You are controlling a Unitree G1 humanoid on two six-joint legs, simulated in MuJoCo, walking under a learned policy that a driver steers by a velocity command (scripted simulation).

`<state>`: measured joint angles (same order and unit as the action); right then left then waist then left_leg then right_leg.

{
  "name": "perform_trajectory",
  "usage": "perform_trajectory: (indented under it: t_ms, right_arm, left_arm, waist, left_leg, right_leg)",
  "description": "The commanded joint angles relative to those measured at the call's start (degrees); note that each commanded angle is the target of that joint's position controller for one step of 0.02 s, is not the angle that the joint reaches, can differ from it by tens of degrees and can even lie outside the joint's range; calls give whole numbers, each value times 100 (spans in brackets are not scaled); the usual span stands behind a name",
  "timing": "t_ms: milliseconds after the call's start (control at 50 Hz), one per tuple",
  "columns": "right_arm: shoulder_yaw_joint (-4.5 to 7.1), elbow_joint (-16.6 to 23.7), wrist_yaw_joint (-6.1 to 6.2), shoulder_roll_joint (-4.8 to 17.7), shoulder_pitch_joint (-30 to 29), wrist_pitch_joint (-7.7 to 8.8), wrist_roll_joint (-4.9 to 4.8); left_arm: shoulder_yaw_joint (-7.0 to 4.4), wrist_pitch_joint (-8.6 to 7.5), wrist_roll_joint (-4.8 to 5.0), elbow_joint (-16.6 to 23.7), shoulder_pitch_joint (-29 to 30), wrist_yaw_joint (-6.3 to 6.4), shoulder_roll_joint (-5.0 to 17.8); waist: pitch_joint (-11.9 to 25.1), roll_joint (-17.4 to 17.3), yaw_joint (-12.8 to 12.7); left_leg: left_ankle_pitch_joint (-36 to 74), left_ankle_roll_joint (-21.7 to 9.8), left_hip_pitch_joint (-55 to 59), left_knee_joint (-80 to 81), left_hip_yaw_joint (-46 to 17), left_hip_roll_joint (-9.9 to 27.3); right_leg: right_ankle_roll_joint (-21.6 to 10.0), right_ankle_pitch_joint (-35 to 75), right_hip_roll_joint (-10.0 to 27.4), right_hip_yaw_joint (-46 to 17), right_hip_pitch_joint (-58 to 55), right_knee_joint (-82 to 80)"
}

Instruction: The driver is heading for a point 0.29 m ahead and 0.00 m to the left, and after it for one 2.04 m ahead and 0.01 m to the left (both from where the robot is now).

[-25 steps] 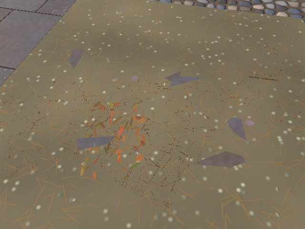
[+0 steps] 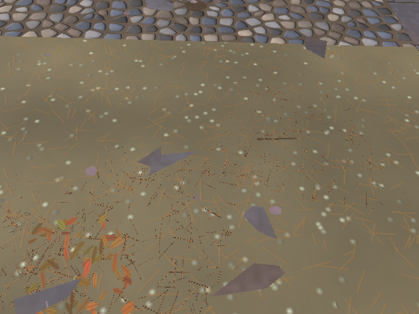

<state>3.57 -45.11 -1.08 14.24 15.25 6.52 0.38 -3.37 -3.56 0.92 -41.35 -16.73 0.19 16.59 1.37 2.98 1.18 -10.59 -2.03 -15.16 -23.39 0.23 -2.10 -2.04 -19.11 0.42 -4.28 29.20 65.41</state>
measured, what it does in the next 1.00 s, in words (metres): walks ahead: right foot, then left foot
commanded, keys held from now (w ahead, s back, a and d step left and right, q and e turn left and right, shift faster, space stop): w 1.00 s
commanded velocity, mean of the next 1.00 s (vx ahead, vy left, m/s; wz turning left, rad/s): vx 0.50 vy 0.00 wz -0.05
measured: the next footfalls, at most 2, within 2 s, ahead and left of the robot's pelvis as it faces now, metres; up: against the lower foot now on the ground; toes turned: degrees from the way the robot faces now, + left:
right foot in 0.34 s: +0.34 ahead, -0.15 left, +0.00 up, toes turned -3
left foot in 0.86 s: +0.62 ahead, +0.09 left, +0.00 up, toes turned +0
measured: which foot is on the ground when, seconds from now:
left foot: down 0.00-0.36, up 0.38-0.84, down 0.86-1.00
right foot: up 0.00-0.32, down 0.34-0.88, up 0.90-1.00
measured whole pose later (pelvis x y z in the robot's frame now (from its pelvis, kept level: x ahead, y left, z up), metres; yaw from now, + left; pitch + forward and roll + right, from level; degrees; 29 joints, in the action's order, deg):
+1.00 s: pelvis +0.52 +0.00 -0.01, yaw -2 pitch +2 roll +0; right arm 2.5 -44.5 -1.9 15.2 10.3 4.9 0.0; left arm -3.0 -4.4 1.1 -47.6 -17.9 -0.2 16.7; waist -1.1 1.5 -0.5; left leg -9.3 -3.2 -21.0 -28.1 2.6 -1.4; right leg -1.8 -22.2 1.9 -1.7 22.9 65.3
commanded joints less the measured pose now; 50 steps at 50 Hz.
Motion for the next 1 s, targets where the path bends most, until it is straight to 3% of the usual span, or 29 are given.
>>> perform_trajectory:
  t_ms: [20,120,160,240,280,320,340,360,380,400,420,440,460,480,540,600,660,740,800,820,840,860,880,900,920,940,960,980,1000]
  right_arm:
    - [111,201,3,622,110,72,-47]
    - [151,-6,70,918,405,-22,-106]
    - [138,-98,71,968,592,-59,-139]
    - [133,-280,73,1059,915,-164,-180]
    - [162,-331,105,1151,900,-232,-187]
    - [168,-323,140,1204,762,-289,-194]
    - [107,-239,155,1073,705,-279,-133]
    - [-75,-24,141,527,1071,-180,-19]
    - [-140,-84,102,442,1242,-56,-68]
    - [16,-15,64,957,809,7,-214]
    - [15,104,54,976,344,22,-255]
    - [16,133,70,894,139,-4,-182]
    - [49,118,90,860,164,-72,-104]
    - [36,70,87,741,314,-149,-98]
    - [15,94,123,563,216,-280,-61]
    - [-14,257,106,497,-410,-256,-25]
    - [-66,395,38,406,-1033,-195,-58]
    - [-83,639,-70,459,-1677,-147,-122]
    - [-54,744,-147,590,-1726,-102,-126]
    - [-26,712,-153,659,-1555,-88,-121]
    - [44,596,-140,776,-1125,-76,-104]
    - [185,335,-91,1045,-276,-75,-80]
    - [309,159,-31,1510,784,-88,-17]
    - [371,47,-64,1827,980,-121,-27]
    - [222,113,-71,1259,955,-124,-104]
    - [151,170,-54,1065,575,-120,-101]
    - [116,241,-52,980,178,-128,-64]
    - [77,270,-64,829,-89,-127,-24]
    - [41,282,-67,726,-216,-105,34]
  left_arm:
    - [-71,-80,-37,527,186,-46,258]
    - [61,-116,-41,771,1080,-99,-1]
    - [71,-135,-5,839,1422,-147,-8]
    - [46,-172,55,1058,1971,-259,81]
    - [0,-195,45,1096,1922,-293,200]
    - [-167,-198,-20,832,966,-248,490]
    - [-293,-180,-65,594,12,-181,784]
    - [-418,-141,-200,507,-790,-119,1384]
    - [-366,-109,-88,402,-964,-143,1200]
    - [-247,-97,-55,410,-673,-147,857]
    - [-182,-89,-41,442,-306,-144,683]
    - [-132,-95,-75,442,50,-176,549]
    - [-92,-127,-114,459,296,-204,410]
    - [-95,-157,-131,442,430,-221,390]
    - [-147,-270,-110,268,379,-210,515]
    - [-180,-256,-95,82,122,-132,625]
    - [-208,-211,-45,-68,-123,-77,754]
    - [-243,-130,19,-340,-536,-50,883]
    - [-277,-43,44,-472,-577,-12,952]
    - [-288,-12,46,-496,-534,-1,985]
    - [-282,17,51,-497,-425,9,997]
    - [-220,40,20,-496,-442,21,840]
    - [-79,29,-122,-339,-488,42,529]
    - [85,-95,-75,-282,-1171,-9,-61]
    - [-40,-196,25,-356,-792,-36,543]
    - [-109,-253,130,-189,-262,-62,777]
    - [-92,-259,94,-134,18,-34,709]
    - [-113,-235,3,-113,157,-16,664]
    - [-125,-179,-14,-133,45,-20,594]
  waist:
    - [-53,-921,-62]
    - [-202,-776,171]
    - [-270,-787,301]
    - [-442,-818,415]
    - [-414,-875,269]
    - [176,-833,-310]
    - [832,-677,-722]
    - [1785,546,-768]
    - [2352,1338,-727]
    - [1495,782,-740]
    - [826,442,-623]
    - [367,77,-418]
    - [165,107,-206]
    - [92,222,-41]
    - [-63,144,82]
    - [-229,-9,-77]
    - [-356,-25,-307]
    - [-495,-5,-546]
    - [-459,106,-461]
    - [-356,171,-351]
    - [-109,178,-79]
    - [462,60,278]
    - [1384,-657,626]
    - [1939,-2200,244]
    - [1729,-1526,508]
    - [978,-1193,460]
    - [566,-725,287]
    - [247,-628,141]
    - [197,-781,-45]
  left_leg:
    - [870,-1064,992,1244,-1596,1462]
    - [1517,-969,894,1416,-853,1331]
    - [1437,-899,898,1380,-670,1286]
    - [1454,-823,1358,1190,-752,1566]
    - [1969,-722,1620,929,-743,1676]
    - [3598,-527,1543,-200,-405,1415]
    - [3281,-344,789,-1397,-184,1159]
    - [955,28,-1342,-3667,158,466]
    - [-2168,110,-2469,-4840,-436,33]
    - [-1962,64,-3055,-5289,-628,398]
    - [-1452,31,-3102,-5157,-450,650]
    - [-1053,60,-2877,-4799,-364,825]
    - [-782,89,-2523,-4468,-409,982]
    - [-624,126,-2197,-4313,-418,1039]
    - [-120,259,-2170,-3826,-368,1059]
    - [837,305,-2427,-2799,-366,1064]
    - [1563,277,-2197,-1726,-227,887]
    - [1487,191,-2169,-1013,-174,728]
    - [860,-18,-2006,-671,-147,630]
    - [655,-97,-1694,-586,-56,542]
    - [594,-216,-1021,-409,129,363]
    - [684,-393,223,-414,183,303]
    - [1022,-799,1974,-589,-1061,1409]
    - [-337,-1642,3678,112,-3693,2434]
    - [-1135,-1484,3536,511,-3979,2340]
    - [-1004,-1253,2868,606,-3189,2180]
    - [-455,-1146,2100,713,-2609,1974]
    - [38,-1132,1464,891,-2205,1789]
    - [362,-1105,1061,1046,-1933,1655]
  right_leg:
    - [81,364,468,-69,1245,-377]
    - [194,1591,492,242,1056,-2102]
    - [188,1980,384,361,792,-2669]
    - [38,1853,246,420,656,-3277]
    - [-123,1508,155,464,377,-3527]
    - [-386,1538,-136,717,-1123,-3860]
    - [-623,1760,220,376,-2655,-3676]
    - [-1350,1687,1771,-1798,-4957,-3599]
    - [-1844,892,2351,-3735,-5433,-4486]
    - [-1583,403,2126,-3208,-4793,-4653]
    - [-1382,541,1863,-2376,-3942,-4759]
    - [-1278,926,1594,-1832,-3076,-4983]
    - [-1193,1245,1384,-1460,-2472,-5189]
    - [-1193,1347,1282,-1249,-2060,-5393]
    - [-1303,1840,1202,-759,-1661,-5715]
    - [-1209,2050,1113,-402,-1817,-5811]
    - [-1040,1957,1013,-99,-1909,-5819]
    - [-984,1748,1248,-140,-2485,-5609]
    - [-851,2103,1461,-247,-2981,-5237]
    - [-787,2522,1466,-241,-3069,-5025]
    - [-675,3379,1315,-90,-3052,-4505]
    - [-517,3880,991,173,-2759,-3475]
    - [-267,2442,610,499,-1614,-1597]
    - [73,-1164,-397,358,684,168]
    - [20,-1413,-124,-324,1340,799]
    - [-54,-890,145,-207,1658,837]
    - [-46,-367,423,-34,1477,594]
    - [-10,-38,582,1,1275,266]
    - [9,188,715,-43,915,91]
Velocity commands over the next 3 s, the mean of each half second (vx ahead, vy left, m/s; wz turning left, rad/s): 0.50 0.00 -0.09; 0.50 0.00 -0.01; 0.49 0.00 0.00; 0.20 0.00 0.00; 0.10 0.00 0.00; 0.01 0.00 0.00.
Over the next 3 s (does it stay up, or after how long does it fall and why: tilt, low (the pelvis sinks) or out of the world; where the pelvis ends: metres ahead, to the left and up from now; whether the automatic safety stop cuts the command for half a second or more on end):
stays up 0.95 -0.07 0.00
